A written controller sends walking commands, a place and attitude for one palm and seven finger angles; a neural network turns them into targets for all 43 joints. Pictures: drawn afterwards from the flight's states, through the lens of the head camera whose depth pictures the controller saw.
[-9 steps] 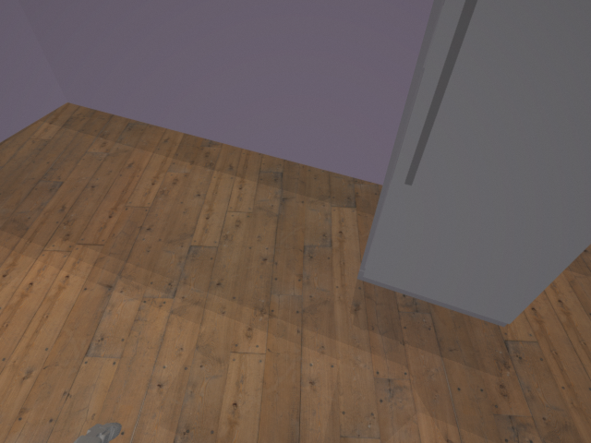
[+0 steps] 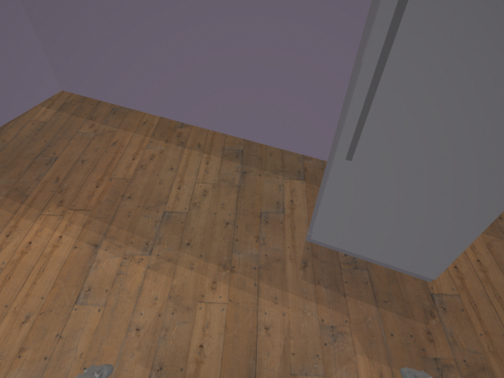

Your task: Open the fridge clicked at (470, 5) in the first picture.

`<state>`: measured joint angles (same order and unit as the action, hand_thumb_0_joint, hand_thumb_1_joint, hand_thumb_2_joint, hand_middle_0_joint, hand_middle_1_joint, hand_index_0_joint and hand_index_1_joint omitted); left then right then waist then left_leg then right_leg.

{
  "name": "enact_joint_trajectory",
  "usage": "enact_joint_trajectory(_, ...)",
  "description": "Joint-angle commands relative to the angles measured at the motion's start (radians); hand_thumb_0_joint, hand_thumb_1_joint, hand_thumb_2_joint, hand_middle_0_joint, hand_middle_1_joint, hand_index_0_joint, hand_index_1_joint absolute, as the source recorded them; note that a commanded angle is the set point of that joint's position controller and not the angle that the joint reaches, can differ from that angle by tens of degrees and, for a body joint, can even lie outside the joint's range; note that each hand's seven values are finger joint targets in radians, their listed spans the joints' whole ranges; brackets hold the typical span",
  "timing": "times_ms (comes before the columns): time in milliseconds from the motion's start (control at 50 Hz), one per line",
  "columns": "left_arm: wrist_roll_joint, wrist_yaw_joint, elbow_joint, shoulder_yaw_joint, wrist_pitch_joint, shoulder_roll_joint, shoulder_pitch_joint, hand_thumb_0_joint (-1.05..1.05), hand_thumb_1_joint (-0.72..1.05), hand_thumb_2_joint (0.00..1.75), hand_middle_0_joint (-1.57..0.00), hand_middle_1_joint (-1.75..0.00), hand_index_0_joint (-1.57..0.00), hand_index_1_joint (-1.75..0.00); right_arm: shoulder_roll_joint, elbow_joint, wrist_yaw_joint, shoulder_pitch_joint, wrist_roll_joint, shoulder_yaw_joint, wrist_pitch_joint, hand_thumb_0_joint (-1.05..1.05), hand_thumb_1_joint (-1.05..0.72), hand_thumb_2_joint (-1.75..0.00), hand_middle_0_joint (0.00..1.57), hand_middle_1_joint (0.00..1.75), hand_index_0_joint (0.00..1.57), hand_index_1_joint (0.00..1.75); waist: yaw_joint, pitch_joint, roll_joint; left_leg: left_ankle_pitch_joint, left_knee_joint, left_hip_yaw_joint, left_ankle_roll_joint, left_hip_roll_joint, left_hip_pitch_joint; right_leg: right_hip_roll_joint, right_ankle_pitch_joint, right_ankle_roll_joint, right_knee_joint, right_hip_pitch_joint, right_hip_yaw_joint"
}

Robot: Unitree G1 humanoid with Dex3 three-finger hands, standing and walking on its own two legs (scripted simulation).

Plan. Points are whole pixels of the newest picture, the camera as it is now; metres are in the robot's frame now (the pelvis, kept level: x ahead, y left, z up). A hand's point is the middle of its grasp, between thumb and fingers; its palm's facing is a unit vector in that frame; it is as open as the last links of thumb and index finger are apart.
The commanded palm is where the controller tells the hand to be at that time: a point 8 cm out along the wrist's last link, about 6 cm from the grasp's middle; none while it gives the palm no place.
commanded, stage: stand and wait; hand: left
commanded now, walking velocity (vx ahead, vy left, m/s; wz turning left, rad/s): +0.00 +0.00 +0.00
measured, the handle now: (373, 85) +0.80 -0.27 +0.09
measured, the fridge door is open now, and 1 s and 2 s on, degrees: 0 0 0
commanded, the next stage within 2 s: look at it before walking up in 0.66 s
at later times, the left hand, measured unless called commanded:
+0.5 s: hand out of the picture +0.05 +0.24 -0.15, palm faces -0.02 -0.94 -0.34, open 7.4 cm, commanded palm none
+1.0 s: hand out of the picture +0.06 +0.22 -0.15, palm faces -0.03 -0.94 -0.33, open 7.4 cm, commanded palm none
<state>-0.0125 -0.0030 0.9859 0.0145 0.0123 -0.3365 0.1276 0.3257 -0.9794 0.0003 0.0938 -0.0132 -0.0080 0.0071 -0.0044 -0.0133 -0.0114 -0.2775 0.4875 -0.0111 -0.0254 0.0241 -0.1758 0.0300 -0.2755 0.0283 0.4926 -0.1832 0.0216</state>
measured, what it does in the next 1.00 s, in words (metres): stands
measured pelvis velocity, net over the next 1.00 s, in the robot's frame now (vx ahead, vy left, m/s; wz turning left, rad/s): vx -0.02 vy -0.02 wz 0.00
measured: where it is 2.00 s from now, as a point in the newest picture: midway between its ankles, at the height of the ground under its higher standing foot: outside the picture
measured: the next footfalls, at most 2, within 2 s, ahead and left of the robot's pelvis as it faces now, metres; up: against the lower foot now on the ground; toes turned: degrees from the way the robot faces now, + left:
none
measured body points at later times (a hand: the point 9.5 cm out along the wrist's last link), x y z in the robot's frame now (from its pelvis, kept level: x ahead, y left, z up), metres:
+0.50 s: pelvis -0.02 -0.01 +0.01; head -0.02 -0.01 +0.46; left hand +0.05 +0.28 -0.13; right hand +0.06 -0.31 -0.13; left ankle -0.01 +0.10 -0.74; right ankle -0.01 -0.14 -0.74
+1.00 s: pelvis -0.02 -0.02 +0.01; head -0.02 -0.02 +0.46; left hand +0.06 +0.27 -0.13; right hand +0.06 -0.32 -0.13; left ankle -0.01 +0.10 -0.74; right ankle -0.01 -0.14 -0.74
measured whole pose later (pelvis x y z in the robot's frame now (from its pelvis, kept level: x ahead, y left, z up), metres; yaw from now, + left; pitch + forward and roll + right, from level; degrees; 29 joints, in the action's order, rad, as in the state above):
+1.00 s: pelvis -0.02 -0.02 +0.01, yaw +0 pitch -2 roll +0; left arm -0.01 -0.01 1.08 0.01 0.00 -0.33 0.13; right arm 0.34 -1.11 0.00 0.13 -0.01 0.00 0.01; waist 0.00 -0.03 0.00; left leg -0.19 0.38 0.00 0.01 -0.01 -0.15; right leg 0.00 -0.20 0.00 0.40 -0.16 0.01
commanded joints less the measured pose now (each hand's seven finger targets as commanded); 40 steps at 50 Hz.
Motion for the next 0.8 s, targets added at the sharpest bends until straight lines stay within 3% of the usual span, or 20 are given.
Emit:
enact_joint_trajectory(0, 0.000, 0.016, -0.057, -0.050, -0.030, -0.207, -0.050, 0.00, 0.90, 0.90, -0.20, -0.30, -0.20, -0.30, 0.213, 0.053, -0.013, -0.049, -0.002, 0.059, 0.027, 0.00, -0.90, -0.90, 0.20, 0.30, 0.20, 0.30, 0.005, 0.061, 0.008, 0.240, -0.104, 0.103, -0.025, -0.127, 0.014, 0.078, 0.201, -0.056, -0.072, 0.017, 0.057)
enact_joint_trajectory(320, 0.002, 0.015, 0.006, -0.050, -0.035, -0.211, -0.036, 0.00, 0.90, 0.90, -0.20, -0.30, -0.20, -0.30, 0.215, -0.019, -0.012, -0.034, 0.003, 0.053, 0.027, 0.00, -0.90, -0.90, 0.20, 0.30, 0.20, 0.30, 0.004, 0.054, 0.016, 0.171, -0.146, 0.110, -0.014, -0.132, 0.020, 0.090, 0.153, -0.058, -0.130, 0.032, 0.077)
enact_joint_trajectory(460, 0.000, 0.013, 0.025, -0.049, -0.033, -0.213, -0.039, 0.00, 0.90, 0.90, -0.20, -0.30, -0.20, -0.30, 0.217, -0.045, -0.009, -0.024, 0.003, 0.051, 0.024, 0.00, -0.90, -0.90, 0.20, 0.30, 0.20, 0.30, 0.004, 0.006, 0.005, 0.087, -0.178, 0.121, -0.010, -0.130, -0.006, 0.085, 0.056, -0.057, -0.162, 0.002, 0.089)
enact_joint_trajectory(780, 0.001, 0.013, 0.034, -0.049, -0.037, -0.212, -0.043, 0.00, 0.90, 0.90, -0.20, -0.30, -0.20, -0.30, 0.217, -0.068, -0.009, -0.011, 0.003, 0.047, 0.027, 0.00, -0.90, -0.90, 0.20, 0.30, 0.20, 0.30, 0.003, 0.023, 0.004, 0.132, -0.178, 0.114, -0.001, -0.135, 0.012, 0.087, 0.093, -0.059, -0.171, 0.011, 0.096)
